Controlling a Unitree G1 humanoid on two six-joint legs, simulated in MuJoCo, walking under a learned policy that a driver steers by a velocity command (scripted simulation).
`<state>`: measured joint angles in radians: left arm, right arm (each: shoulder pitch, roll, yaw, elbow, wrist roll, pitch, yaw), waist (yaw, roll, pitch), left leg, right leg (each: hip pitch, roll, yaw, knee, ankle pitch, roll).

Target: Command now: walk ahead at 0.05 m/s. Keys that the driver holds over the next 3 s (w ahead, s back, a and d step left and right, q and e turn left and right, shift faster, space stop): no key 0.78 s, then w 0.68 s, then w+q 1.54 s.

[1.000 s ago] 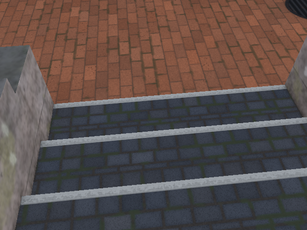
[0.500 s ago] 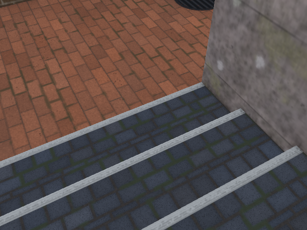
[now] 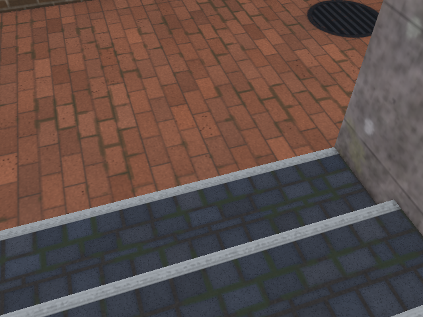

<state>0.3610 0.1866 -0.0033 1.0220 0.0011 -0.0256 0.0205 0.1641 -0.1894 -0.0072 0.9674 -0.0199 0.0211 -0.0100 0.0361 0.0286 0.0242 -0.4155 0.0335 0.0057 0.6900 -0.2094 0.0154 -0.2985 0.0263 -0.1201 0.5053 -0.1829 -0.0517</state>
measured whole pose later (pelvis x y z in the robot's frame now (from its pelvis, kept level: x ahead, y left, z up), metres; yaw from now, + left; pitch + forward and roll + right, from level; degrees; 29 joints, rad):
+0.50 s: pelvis +0.05 +0.03 +0.01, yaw +0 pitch -2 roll +0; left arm 0.27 0.14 0.00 1.14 0.00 0.00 0.03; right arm 0.27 -0.14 -0.01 1.08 0.00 -0.02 -0.02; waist 0.00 -0.01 0.01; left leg -0.19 -0.04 0.05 0.40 -0.19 0.06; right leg -0.18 -0.03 -0.06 0.41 -0.21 0.01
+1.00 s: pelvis +0.08 +0.02 +0.01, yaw +0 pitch -1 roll +0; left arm 0.31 0.13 0.01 1.14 0.03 -0.01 0.02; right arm 0.39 -0.16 -0.05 1.13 -0.02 0.01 -0.02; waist -0.03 0.02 0.00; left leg -0.16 -0.05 0.02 0.46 -0.29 0.08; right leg -0.23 0.00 -0.08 0.58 -0.39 -0.06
